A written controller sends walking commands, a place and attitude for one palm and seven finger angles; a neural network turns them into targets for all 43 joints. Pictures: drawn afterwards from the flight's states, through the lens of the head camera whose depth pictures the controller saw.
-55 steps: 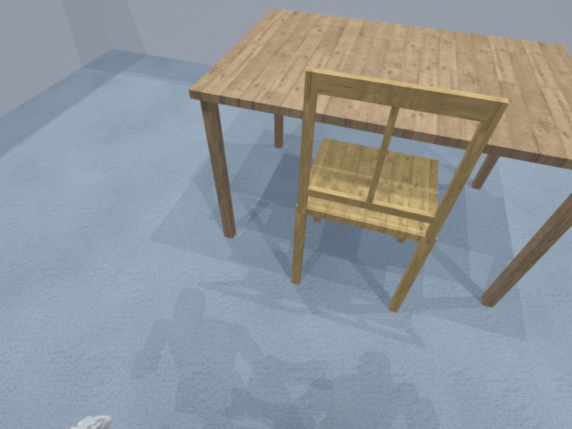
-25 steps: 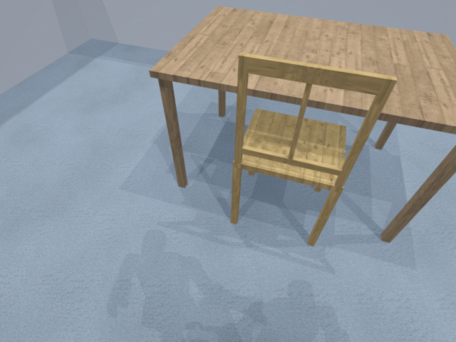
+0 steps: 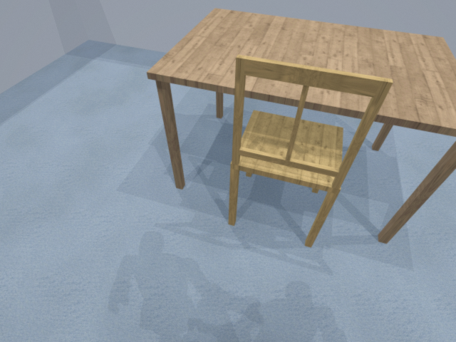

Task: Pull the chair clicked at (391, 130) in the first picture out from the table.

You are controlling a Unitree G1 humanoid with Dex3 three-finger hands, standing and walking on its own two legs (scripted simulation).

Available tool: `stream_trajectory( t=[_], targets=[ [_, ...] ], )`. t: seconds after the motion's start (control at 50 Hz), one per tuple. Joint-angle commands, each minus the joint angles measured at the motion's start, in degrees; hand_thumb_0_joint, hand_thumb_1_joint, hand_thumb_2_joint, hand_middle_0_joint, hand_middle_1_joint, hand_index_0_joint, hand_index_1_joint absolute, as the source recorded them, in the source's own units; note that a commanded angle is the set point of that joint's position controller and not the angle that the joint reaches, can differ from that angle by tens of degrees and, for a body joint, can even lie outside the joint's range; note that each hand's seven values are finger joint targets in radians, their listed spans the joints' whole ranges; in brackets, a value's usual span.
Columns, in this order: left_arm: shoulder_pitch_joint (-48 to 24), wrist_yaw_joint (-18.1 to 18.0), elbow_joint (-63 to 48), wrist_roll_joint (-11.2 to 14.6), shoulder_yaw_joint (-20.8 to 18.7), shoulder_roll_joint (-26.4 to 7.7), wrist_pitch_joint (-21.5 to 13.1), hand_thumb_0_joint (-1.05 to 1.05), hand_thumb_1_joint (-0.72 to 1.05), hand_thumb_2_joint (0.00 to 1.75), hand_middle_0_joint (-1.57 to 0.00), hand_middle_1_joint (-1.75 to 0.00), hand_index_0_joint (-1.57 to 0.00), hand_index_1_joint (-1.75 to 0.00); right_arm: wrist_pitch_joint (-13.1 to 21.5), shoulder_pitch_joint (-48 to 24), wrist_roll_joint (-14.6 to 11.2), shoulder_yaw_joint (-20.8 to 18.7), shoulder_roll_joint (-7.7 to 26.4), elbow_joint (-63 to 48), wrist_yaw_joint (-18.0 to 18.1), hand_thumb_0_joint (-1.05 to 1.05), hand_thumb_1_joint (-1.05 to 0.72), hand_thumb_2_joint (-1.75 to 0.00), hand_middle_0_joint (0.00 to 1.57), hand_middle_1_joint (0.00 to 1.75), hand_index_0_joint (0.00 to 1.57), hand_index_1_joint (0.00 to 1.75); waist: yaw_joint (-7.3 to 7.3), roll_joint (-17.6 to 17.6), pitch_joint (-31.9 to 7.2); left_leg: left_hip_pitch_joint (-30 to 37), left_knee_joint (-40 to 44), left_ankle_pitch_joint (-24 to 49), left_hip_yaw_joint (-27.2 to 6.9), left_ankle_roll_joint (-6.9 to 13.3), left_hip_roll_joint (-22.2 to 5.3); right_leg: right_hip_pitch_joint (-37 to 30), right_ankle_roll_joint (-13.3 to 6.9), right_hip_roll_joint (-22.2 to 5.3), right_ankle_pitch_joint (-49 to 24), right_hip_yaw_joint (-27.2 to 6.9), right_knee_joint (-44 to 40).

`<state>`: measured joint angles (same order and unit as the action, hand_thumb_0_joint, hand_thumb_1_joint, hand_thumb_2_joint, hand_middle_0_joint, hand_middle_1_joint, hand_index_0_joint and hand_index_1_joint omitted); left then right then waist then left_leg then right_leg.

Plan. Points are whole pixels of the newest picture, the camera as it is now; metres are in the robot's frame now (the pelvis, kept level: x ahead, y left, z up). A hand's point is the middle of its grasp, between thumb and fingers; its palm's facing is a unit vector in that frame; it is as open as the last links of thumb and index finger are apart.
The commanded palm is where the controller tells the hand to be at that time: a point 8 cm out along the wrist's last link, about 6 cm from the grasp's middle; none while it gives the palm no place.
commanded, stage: look at it before walking up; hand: left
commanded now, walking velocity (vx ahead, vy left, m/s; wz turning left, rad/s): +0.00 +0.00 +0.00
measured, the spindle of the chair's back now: (296, 126) +0.77 -0.18 -0.08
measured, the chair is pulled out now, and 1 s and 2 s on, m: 0.00 0.00 0.00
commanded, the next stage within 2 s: turn to face it in 0.34 s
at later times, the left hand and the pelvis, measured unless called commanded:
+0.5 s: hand out of the picture +0.07 +0.25 -0.16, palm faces -0.02 -0.95 -0.32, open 7.4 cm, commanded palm none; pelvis +0.01 +0.01 +0.00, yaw +0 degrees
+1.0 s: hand out of the picture +0.06 +0.19 -0.19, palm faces -0.12 -0.97 -0.20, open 7.4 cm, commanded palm none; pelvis -0.01 +0.02 -0.01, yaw -7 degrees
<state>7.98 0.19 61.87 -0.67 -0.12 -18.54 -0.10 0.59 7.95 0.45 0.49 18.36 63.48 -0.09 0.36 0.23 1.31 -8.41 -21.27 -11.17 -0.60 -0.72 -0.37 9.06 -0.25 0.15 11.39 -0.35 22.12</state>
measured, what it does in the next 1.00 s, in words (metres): stands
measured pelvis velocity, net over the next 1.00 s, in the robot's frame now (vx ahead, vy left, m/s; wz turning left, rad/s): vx -0.01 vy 0.02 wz -0.12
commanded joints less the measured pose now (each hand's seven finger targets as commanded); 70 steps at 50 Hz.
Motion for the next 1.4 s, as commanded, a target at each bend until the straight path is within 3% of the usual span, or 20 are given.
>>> stream_trajectory(
  t=[0.0,0.46,0.62,0.76,0.86,0.92,0.96,1.0,1.02,1.04,1.08,1.12,1.16,1.2,1.22,1.24,1.26,1.28,1.32,1.38],
  targets=[
    [-1.6,-0.9,-3.5,0.0,-2.1,-11.3,-1.5,0.0,0.9,0.9,-0.2,-0.3,-0.2,-0.3,1.5,-2.2,0.2,-2.3,11.2,-3.2,0.9,0.0,-0.9,-0.9,0.2,0.3,0.2,0.3,-0.31,-0.5,-2.6,-0.1,3.8,5.0,-4.7,1.9,-5.9,-0.4,-1.3,-6.8,-4.5,-5.9,-4.3],
    [-1.0,-0.9,-2.9,-0.1,-2.2,-10.8,-1.3,0.0,0.9,0.9,-0.2,-0.3,-0.2,-0.3,1.6,-1.9,0.2,-2.3,11.2,-2.9,1.3,0.0,-0.9,-0.9,0.2,0.3,0.2,0.3,-0.33,-0.6,-2.0,1.8,4.9,7.6,-4.1,1.7,-6.5,-1.2,-1.1,-6.5,-8.1,-5.6,-4.6],
    [2.9,-1.1,-4.6,-0.2,-2.2,-5.5,1.0,0.0,0.9,0.9,-0.2,-0.3,-0.2,-0.3,0.0,2.4,0.2,-2.5,5.2,-4.7,1.9,0.0,-0.9,-0.9,0.2,0.3,0.2,0.3,-0.12,-0.9,-1.4,0.8,-0.1,6.7,-0.4,1.0,-7.8,4.1,-0.8,-5.1,-12.3,-7.4,2.1],
    [4.8,-0.7,-7.8,-0.5,-3.3,-4.3,1.5,0.0,0.9,0.9,-0.2,-0.3,-0.2,-0.3,-0.6,2.7,0.2,-4.0,4.1,-7.6,2.0,0.0,-0.9,-0.9,0.2,0.3,0.2,0.3,-0.34,-0.7,-0.7,-3.0,-3.3,-3.1,0.4,1.9,-8.2,8.5,-1.8,-3.9,-7.3,-10.6,5.0],
    [5.7,-1.1,-9.0,-0.6,-4.2,-5.0,1.4,0.0,0.9,0.9,-0.2,-0.3,-0.2,-0.3,-0.8,5.5,0.1,-4.2,0.3,-8.0,1.9,0.0,-0.9,-0.9,0.2,0.3,0.2,0.3,0.32,6.9,-2.5,-5.3,-12.4,-8.7,4.0,0.3,-3.5,9.4,-5.3,-9.1,-2.5,-20.3,-1.3],
    [4.4,-1.4,-9.6,-0.5,-4.5,-4.1,1.7,0.0,0.9,0.9,-0.2,-0.3,-0.2,-0.3,-0.8,7.9,0.1,-4.2,-1.3,-7.2,1.9,0.0,-0.9,-0.9,0.2,0.3,0.2,0.3,1.14,7.4,-1.5,-3.5,-11.5,-8.3,3.2,0.2,-3.0,12.2,-6.1,-9.1,-0.7,-20.6,-2.4],
    [3.2,-1.3,-10.3,-0.5,-4.4,-2.0,1.9,0.0,0.9,0.9,-0.2,-0.3,-0.2,-0.3,-0.3,9.6,0.2,-4.3,-0.6,-6.6,2.1,0.0,-0.9,-0.9,0.2,0.3,0.2,0.3,1.84,2.4,-1.5,0.4,-5.4,-6.1,0.5,1.6,-6.1,15.8,-3.8,-4.5,1.2,-15.7,1.8],
    [3.0,-0.9,-11.1,-0.4,-4.0,1.5,2.1,0.0,0.9,0.9,-0.2,-0.3,-0.2,-0.3,0.2,9.6,0.6,-5.2,3.2,-6.9,2.3,0.0,-0.9,-0.9,0.2,0.3,0.2,0.3,1.58,-12.8,0.1,-0.1,6.5,-7.3,-11.0,7.0,-17.5,19.5,-0.1,2.9,6.6,-4.2,18.3],
    [3.1,-0.8,-11.0,-0.6,-4.3,1.5,2.3,0.0,0.9,0.9,-0.2,-0.3,-0.2,-0.3,0.5,8.7,0.6,-5.4,3.4,-7.4,2.6,0.0,-0.9,-0.9,0.2,0.3,0.2,0.3,1.2,-14.3,0.4,-2.9,9.6,-3.8,-13.0,10.5,-22.5,19.4,0.9,1.6,14.0,-1.9,29.9],
    [4.2,-0.7,-10.6,-0.8,-4.7,1.2,2.4,0.0,0.9,0.9,-0.2,-0.3,-0.2,-0.3,0.7,7.4,0.7,-5.0,2.4,-7.7,2.8,0.0,-0.9,-0.9,0.2,0.3,0.2,0.3,0.22,-9.9,0.3,-4.1,8.9,0.2,-10.7,11.7,-22.5,18.9,1.0,-0.1,15.9,-2.9,35.6],
    [5.5,-0.3,-9.6,-0.7,-4.4,3.3,2.5,0.0,0.9,0.9,-0.2,-0.3,-0.2,-0.3,0.7,5.0,1.0,-5.0,1.7,-8.0,2.7,0.0,-0.9,-0.9,0.2,0.3,0.2,0.3,-1.01,-5.8,0.0,-2.5,5.4,7.5,-3.6,11.1,-20.1,18.3,1.0,-2.0,15.3,-0.9,33.2],
    [6.3,-0.2,-9.1,-0.6,-3.8,5.2,2.1,0.0,0.9,0.9,-0.2,-0.3,-0.2,-0.3,0.6,6.9,1.4,-4.9,1.8,-6.7,2.5,0.0,-0.9,-0.9,0.2,0.3,0.2,0.3,-0.34,-8.7,-1.0,-1.2,3.3,9.6,0.3,9.8,-18.4,13.5,1.1,-2.4,15.2,2.0,24.6],
    [7.4,0.2,-8.3,-0.8,-3.5,5.9,1.4,0.0,0.9,0.9,-0.2,-0.3,-0.2,-0.3,0.3,9.6,1.5,-5.1,2.2,-5.1,2.2,0.0,-0.9,-0.9,0.2,0.3,0.2,0.3,0.38,-9.1,-1.6,-1.9,2.1,-1.0,0.6,8.5,-17.5,7.6,0.6,-1.0,13.2,4.8,15.1],
    [11.2,0.2,-6.3,-1.1,-3.5,5.7,0.6,0.0,0.9,0.9,-0.2,-0.3,-0.2,-0.3,0.2,10.5,1.1,-4.9,1.4,-4.3,1.6,0.0,-0.9,-0.9,0.2,0.3,0.2,0.3,-1.35,-5.2,0.3,-8.0,-2.2,-13.5,2.7,5.6,-14.7,-0.7,-0.1,-0.1,7.0,6.0,4.0],
    [13.8,-0.1,-5.3,-1.3,-4.0,3.2,-0.1,0.0,0.9,0.9,-0.2,-0.3,-0.2,-0.3,0.2,10.5,0.8,-4.5,-0.9,-4.7,1.2,0.0,-0.9,-0.9,0.2,0.3,0.2,0.3,-2.51,1.2,1.0,-15.5,-10.4,-19.1,6.0,3.1,-11.1,-6.9,-2.3,-5.0,11.4,-1.3,-1.6],
    [17.5,-0.8,-4.0,-1.4,-4.9,-2.1,-0.7,0.0,0.9,0.9,-0.2,-0.3,-0.2,-0.3,0.4,8.2,0.4,-3.6,-4.7,-6.9,0.7,0.0,-0.9,-0.9,0.2,0.3,0.2,0.3,-4.28,14.9,3.2,-28.4,-24.0,-23.9,11.8,-0.1,-4.0,-10.7,-8.2,-17.4,19.8,-21.4,-10.0],
    [21.2,-1.3,-3.5,-0.6,-5.2,-3.7,-0.9,0.0,0.9,0.9,-0.2,-0.3,-0.2,-0.3,0.3,2.6,0.9,-3.7,-2.7,-9.1,0.4,0.0,-0.9,-0.9,0.2,0.3,0.2,0.3,-6.79,11.9,4.1,-30.9,-33.0,-23.9,6.3,0.4,-4.2,-6.9,-12.9,-22.4,25.6,-28.8,-14.8],
    [20.7,-1.7,-2.8,-0.7,-5.4,-3.0,-1.5,0.0,0.9,0.9,-0.2,-0.3,-0.2,-0.3,0.3,1.2,1.0,-4.0,-2.8,-9.5,0.1,0.0,-0.9,-0.9,0.2,0.3,0.2,0.3,-5.62,12.1,4.7,-32.8,-37.8,-20.7,3.9,0.7,-4.8,-6.5,-14.1,-22.0,25.5,-30.2,-15.5],
    [14.8,-1.6,-4.0,-0.8,-4.5,-0.1,-2.1,0.0,0.9,0.9,-0.2,-0.3,-0.2,-0.3,0.6,3.6,1.1,-4.5,-2.6,-7.8,-0.4,0.0,-0.9,-0.9,0.2,0.3,0.2,0.3,-1.87,6.6,6.7,-30.6,-39.8,-12.8,2.2,0.4,-6.6,-1.7,-12.3,-18.8,19.2,-20.1,-13.3],
    [13.1,-1.5,-4.0,-1.1,-4.2,0.9,-3.2,0.0,0.9,0.9,-0.2,-0.3,-0.2,-0.3,0.5,6.4,0.9,-4.4,-5.2,-6.8,-0.9,0.0,-0.9,-0.9,0.2,0.3,0.2,0.3,0.0,5.8,6.0,-23.3,-33.6,-8.1,4.4,-0.4,-6.2,2.8,-10.2,-15.8,10.3,-10.4,-13.2]
  ],
)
